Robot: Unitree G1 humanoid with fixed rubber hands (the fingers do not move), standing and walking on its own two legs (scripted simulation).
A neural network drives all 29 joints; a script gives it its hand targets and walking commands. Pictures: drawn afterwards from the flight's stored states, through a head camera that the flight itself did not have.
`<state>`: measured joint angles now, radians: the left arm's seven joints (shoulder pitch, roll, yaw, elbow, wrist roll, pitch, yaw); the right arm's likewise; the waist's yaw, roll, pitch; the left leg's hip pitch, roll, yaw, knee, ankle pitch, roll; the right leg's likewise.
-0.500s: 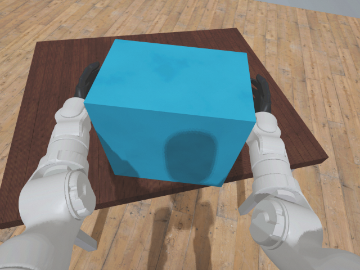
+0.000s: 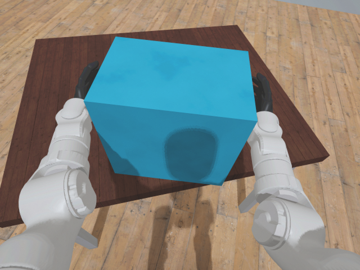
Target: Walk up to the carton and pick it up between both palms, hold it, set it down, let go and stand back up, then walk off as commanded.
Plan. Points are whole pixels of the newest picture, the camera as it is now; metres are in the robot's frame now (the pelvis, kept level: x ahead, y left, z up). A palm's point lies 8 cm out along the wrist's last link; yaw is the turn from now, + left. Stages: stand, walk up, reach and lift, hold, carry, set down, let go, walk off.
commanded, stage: set down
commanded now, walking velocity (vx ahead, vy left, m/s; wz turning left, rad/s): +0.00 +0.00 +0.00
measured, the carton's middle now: (174, 118) +0.44 -0.02 +0.05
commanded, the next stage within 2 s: none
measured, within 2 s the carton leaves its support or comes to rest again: neither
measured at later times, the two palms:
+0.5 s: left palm (70, 108) +0.47 +0.21 +0.08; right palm (269, 122) +0.38 -0.23 +0.09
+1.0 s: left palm (48, 77) +0.49 +0.23 +0.16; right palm (285, 98) +0.40 -0.25 +0.14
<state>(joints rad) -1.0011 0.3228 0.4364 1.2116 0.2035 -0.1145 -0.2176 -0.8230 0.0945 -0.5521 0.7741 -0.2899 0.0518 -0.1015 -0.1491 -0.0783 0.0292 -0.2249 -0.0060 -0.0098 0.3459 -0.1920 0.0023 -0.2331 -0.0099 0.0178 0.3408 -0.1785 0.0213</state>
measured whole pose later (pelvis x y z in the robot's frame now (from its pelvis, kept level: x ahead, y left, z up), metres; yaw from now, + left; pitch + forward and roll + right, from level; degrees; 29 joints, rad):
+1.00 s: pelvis -0.01 +0.03 -0.01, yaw -1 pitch +18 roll -3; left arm -1.23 0.54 -0.28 1.49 -0.43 -0.10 -0.08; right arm -1.04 -0.32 -0.06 1.23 0.28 -0.04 -0.10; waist -0.18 0.03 -0.23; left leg -0.63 0.00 -0.01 0.53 -0.22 0.03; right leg -0.56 -0.01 0.02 0.37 -0.13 0.05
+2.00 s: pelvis -0.03 +0.01 -0.01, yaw +0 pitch +6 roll -1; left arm -1.29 0.61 -0.24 1.42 -0.41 0.07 -0.19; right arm -1.02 -0.31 0.08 1.07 0.35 0.11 -0.20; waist -0.14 -0.01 -0.07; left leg -0.35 0.00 -0.01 0.45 -0.20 0.02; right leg -0.33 -0.01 0.02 0.37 -0.14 0.03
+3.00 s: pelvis -0.02 +0.01 +0.00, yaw +0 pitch -4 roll -1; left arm -0.50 0.62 -0.08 0.74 -0.39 0.10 -0.23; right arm -0.28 -0.20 0.06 0.50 0.35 0.03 -0.26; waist -0.05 -0.04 0.00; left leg -0.13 0.00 -0.01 0.42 -0.22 0.00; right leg -0.12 0.00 0.02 0.37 -0.18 0.01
